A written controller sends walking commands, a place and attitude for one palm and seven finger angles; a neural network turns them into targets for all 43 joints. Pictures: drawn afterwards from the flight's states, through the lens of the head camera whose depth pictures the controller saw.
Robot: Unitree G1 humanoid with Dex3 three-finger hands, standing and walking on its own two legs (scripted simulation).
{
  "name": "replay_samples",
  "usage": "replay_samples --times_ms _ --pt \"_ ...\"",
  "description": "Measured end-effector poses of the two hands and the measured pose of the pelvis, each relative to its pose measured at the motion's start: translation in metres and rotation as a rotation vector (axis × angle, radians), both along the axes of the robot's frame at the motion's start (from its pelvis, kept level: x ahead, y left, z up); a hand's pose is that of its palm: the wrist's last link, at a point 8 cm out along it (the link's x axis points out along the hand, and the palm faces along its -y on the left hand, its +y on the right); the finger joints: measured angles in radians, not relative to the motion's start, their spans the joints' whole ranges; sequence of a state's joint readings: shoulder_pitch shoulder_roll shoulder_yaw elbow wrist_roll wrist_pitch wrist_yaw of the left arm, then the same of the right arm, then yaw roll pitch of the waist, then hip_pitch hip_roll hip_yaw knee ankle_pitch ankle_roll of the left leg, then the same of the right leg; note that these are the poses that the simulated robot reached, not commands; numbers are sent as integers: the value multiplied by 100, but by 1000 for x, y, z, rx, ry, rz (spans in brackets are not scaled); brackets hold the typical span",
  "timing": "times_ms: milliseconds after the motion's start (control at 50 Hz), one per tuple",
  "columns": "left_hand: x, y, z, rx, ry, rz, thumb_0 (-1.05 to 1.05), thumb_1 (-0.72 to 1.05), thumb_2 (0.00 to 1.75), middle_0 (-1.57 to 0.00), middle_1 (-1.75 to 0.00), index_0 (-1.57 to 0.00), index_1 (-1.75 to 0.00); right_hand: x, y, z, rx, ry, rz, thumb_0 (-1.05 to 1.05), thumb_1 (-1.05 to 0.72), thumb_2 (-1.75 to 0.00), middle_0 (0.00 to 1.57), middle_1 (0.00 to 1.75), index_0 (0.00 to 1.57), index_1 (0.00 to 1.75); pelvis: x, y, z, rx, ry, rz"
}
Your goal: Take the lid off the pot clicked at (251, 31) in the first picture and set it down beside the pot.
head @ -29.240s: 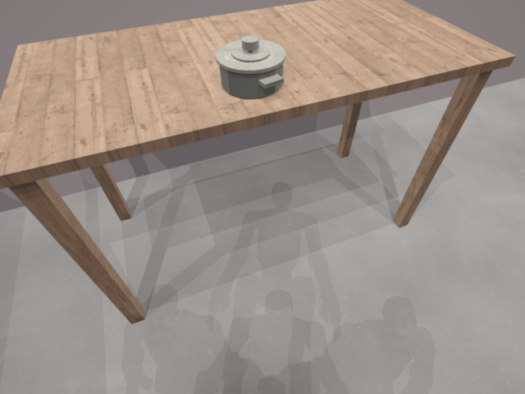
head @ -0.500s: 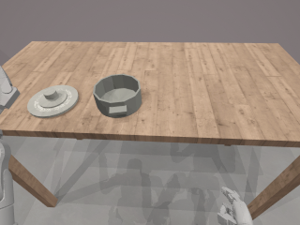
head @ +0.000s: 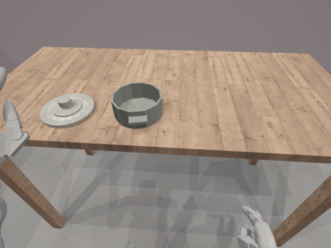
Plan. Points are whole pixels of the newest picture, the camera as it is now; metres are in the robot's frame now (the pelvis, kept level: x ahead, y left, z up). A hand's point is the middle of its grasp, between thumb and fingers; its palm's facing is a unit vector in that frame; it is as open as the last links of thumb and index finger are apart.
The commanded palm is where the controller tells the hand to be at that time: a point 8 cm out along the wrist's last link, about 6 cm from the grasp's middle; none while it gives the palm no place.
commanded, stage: draw the hand back to the body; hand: left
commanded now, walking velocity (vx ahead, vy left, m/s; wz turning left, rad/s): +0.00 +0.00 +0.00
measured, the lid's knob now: (64, 101) +0.48 +0.39 +0.09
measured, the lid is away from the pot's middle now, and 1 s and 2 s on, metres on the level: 0.23 0.23 0.23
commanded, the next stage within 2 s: step back with the hand held close in 0.10 s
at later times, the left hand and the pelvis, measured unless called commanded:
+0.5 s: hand (27, 139) +0.19 +0.25 +0.25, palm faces +0.39 -0.79 -0.47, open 7.4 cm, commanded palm +0.12 +0.31 +0.27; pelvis -0.02 +0.03 -0.01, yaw -1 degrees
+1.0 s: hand out of the picture +0.10 +0.26 +0.27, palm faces +0.49 -0.79 -0.36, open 7.4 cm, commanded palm +0.03 +0.33 +0.27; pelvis -0.10 +0.05 -0.03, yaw +0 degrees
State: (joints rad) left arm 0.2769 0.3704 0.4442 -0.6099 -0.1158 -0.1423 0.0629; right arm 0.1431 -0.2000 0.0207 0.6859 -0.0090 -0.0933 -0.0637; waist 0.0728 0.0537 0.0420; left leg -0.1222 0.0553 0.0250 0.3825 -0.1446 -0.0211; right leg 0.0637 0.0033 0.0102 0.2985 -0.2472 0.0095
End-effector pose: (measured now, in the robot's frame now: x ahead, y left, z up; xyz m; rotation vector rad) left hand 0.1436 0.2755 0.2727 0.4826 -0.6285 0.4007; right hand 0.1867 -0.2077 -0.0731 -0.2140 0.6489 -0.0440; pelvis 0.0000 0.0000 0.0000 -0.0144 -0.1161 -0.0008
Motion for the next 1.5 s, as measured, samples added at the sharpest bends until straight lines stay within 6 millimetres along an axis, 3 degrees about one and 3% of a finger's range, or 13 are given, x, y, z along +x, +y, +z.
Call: replay_samples --times_ms 220,340,460,540,820,940,1080,1240,1340,1440,1500 --pt "-8 3 0 -12 -13 15 1 88 90 -20 -30 -21 -30 1 11 1 2 -12 28 1 -90 -90 20 30 20 30 -4 2 0 -2 -9 7" --pt "-2 6 10 98 -51 2 1 88 90 -20 -30 -21 -30 -2 5 1 -4 10 -6 1 -90 -90 20 30 20 30 -7 10 -4 -28 50 12" --pt "12 12 -7 146 52 -70 1 88 90 -20 -30 -21 -30 -22 -4 1 -32 61 -111 1 -90 -90 20 30 20 30 -12 26 -7 -19 86 -14" --pt "9 16 -14 190 96 -107 1 88 90 -21 -30 -21 -30 -42 -4 1 -49 85 -146 1 -90 -90 20 30 20 30 -23 33 -9 -16 101 -28" --pt "-67 18 10 243 -100 -39 1 88 90 -21 -31 -22 -30 -109 16 -21 -1 99 -125 1 -90 -90 20 30 20 30 -72 33 -17 -47 97 2" --pt "-84 24 4 175 -144 -35 0 88 90 -21 -30 -22 -30 -136 11 -27 -15 95 -150 1 -90 -90 20 30 20 30 -91 40 -22 -51 73 -5" --pt "-99 35 -7 149 -132 -68 0 88 90 -21 -30 -21 -30 -169 10 -22 -47 56 -195 1 -90 -90 20 30 20 30 -120 48 -28 -78 67 -15" --pt "-155 21 5 220 -137 -81 1 88 90 -21 -30 -21 -30 -203 19 -25 -14 95 -141 1 -90 -90 20 30 20 30 -162 44 -23 -30 91 -15" --pt "-178 34 13 203 -179 -89 0 88 90 -21 -31 -22 -30 -229 27 -16 -37 114 -151 1 -90 -90 20 30 20 30 -180 56 -15 -2 98 -20" --pt "-190 52 3 169 -173 -96 0 88 90 -21 -30 -21 -30 -255 34 -15 -43 72 -159 1 -90 -90 20 30 20 30 -221 65 -20 -5 103 -28" --pt "-189 56 -24 70 10 -102 0 89 90 -20 -30 -21 -30 -279 37 -17 -6 68 -139 1 -90 -90 20 30 20 30 -246 65 -17 -30 109 -18"
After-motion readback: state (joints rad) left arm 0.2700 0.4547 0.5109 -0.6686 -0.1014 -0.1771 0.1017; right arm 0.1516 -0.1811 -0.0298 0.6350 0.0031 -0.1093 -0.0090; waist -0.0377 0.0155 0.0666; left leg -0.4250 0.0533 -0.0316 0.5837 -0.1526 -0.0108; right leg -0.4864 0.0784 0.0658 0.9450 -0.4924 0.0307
